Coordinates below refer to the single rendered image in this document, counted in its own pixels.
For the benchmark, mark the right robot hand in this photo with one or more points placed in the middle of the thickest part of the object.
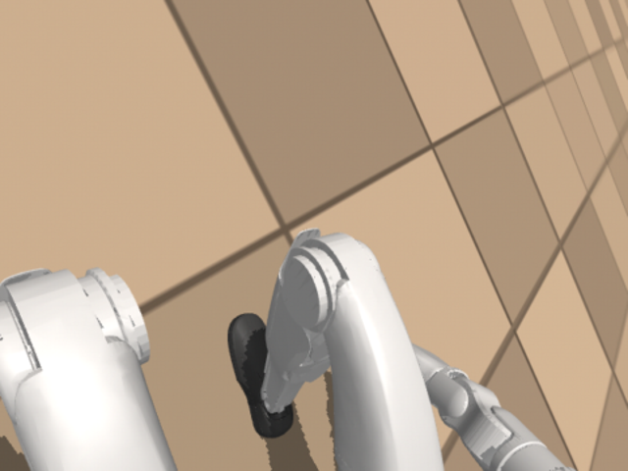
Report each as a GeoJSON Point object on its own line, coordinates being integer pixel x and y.
{"type": "Point", "coordinates": [430, 364]}

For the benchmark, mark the right robot foot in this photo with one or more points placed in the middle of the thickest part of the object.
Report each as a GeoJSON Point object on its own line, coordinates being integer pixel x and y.
{"type": "Point", "coordinates": [248, 351]}

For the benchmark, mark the right robot arm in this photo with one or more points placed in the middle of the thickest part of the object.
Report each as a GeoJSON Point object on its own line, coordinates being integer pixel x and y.
{"type": "Point", "coordinates": [495, 438]}

